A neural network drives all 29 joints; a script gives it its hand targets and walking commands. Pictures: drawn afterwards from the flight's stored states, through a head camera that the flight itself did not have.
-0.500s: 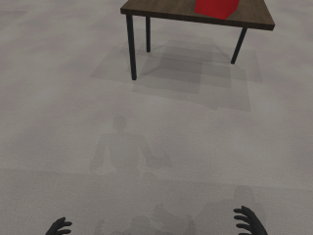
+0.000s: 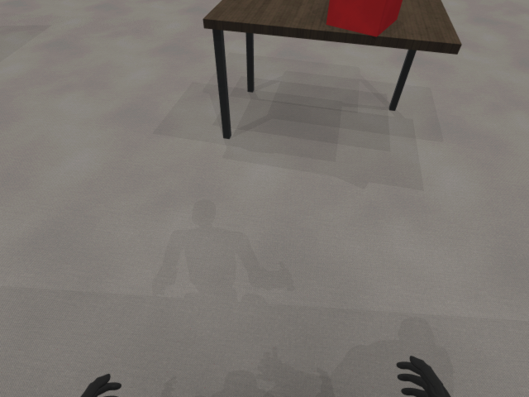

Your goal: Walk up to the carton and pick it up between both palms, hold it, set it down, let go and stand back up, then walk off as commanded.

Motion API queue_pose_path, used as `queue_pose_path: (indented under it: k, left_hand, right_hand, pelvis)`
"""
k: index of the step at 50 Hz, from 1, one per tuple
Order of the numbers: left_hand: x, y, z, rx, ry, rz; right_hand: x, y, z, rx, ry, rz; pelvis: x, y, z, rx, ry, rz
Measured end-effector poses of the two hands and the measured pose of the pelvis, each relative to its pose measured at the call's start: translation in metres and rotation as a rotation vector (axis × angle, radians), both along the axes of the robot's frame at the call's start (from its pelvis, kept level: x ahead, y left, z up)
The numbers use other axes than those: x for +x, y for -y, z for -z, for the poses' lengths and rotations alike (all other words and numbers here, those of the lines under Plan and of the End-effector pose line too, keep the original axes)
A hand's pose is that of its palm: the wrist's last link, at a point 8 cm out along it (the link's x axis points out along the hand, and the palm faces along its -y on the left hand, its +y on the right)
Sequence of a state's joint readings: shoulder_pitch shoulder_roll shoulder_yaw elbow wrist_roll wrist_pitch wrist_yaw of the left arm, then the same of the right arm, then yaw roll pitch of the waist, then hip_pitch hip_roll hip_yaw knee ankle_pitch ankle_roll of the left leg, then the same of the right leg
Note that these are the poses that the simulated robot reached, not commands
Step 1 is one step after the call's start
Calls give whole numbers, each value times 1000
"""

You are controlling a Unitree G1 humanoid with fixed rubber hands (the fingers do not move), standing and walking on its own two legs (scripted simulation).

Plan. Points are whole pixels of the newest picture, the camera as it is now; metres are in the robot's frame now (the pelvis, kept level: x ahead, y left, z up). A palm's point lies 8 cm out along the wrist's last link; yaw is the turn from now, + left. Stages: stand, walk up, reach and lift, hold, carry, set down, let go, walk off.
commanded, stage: stand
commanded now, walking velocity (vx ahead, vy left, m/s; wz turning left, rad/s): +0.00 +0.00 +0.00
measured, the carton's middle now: out of the picture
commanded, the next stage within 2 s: walk up in 1.34 s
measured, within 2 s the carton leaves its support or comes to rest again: neither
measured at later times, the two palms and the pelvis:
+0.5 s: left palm out of the picture +0.10 +0.26 -0.09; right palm out of the picture +0.13 -0.27 -0.09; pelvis -0.01 -0.01 +0.00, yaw +0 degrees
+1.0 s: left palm out of the picture +0.09 +0.26 -0.09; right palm out of the picture +0.12 -0.27 -0.09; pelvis -0.01 -0.01 +0.01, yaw +0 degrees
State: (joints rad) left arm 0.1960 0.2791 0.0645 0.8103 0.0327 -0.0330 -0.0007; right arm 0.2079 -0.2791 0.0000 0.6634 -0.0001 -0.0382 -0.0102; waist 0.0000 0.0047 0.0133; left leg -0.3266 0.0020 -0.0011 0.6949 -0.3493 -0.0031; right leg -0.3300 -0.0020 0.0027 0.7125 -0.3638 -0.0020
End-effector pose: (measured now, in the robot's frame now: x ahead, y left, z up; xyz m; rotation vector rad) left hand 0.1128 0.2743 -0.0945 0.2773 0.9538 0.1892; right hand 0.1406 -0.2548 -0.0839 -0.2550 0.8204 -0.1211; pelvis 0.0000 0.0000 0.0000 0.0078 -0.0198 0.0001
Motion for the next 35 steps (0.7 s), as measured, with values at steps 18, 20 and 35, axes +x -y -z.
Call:
queue_pose_path:
  k: [18, 20, 35]
  left_hand:
    - [-10, 7, -2, 8, -21, 2]
    - [-10, 7, -2, 9, -23, 3]
    - [-14, 11, -4, 14, -42, 4]
  right_hand:
    - [-11, 8, 6, 12, -30, 7]
    - [-13, 9, 7, 13, -35, 8]
    - [-19, 15, 10, 16, -70, 12]
  pelvis:
    - [-5, 8, -2, 11, 4, 0]
    - [-5, 9, -2, 12, 4, 0]
    - [-5, 13, -5, 17, -4, 0]
